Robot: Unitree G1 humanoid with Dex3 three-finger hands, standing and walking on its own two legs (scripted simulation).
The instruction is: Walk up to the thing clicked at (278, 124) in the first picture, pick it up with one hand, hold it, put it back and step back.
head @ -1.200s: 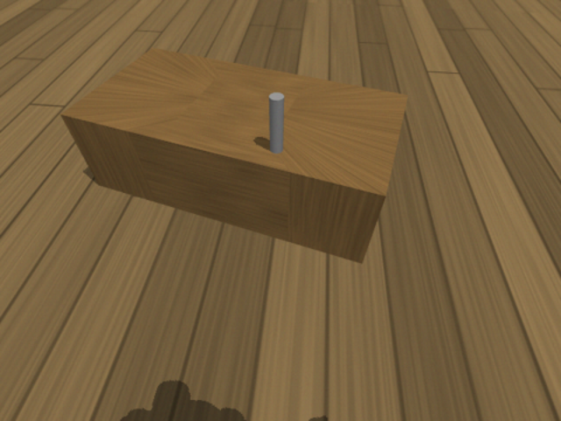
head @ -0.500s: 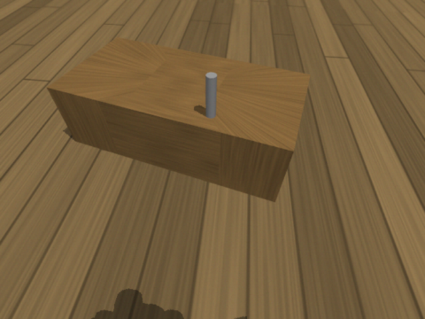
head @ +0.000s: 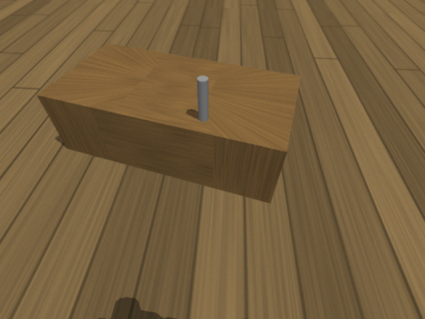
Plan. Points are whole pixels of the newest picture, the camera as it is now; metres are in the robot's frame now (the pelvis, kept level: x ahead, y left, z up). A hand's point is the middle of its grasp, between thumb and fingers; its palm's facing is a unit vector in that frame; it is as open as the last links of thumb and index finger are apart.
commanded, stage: walk up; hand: left
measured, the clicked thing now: (203, 99) +1.09 +0.04 -0.25
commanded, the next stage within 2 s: none
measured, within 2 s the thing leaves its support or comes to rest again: neither
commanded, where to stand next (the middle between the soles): +0.63 -0.02 m, yaw -20 degrees
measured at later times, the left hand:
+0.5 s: hand (113, 305) +0.19 +0.21 -0.13, palm faces -0.14 -0.90 -0.41, open 7.4 cm
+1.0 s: hand (134, 181) +0.52 +0.23 -0.14, palm faces -0.33 -0.84 -0.43, open 7.4 cm
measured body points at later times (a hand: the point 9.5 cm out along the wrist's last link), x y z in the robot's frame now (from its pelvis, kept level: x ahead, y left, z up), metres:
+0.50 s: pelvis +0.14 -0.06 -0.01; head +0.16 -0.09 +0.44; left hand +0.20 +0.26 -0.11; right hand +0.18 -0.39 -0.13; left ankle +0.25 +0.08 -0.69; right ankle +0.10 -0.17 -0.74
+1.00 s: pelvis +0.36 -0.02 -0.01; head +0.39 -0.03 +0.44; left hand +0.54 +0.27 -0.11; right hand +0.31 -0.33 -0.12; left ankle +0.36 +0.08 -0.74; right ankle +0.42 -0.17 -0.71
